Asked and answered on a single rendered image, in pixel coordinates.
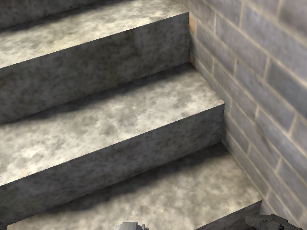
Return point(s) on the right robot hand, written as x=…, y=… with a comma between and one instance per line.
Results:
x=269, y=222

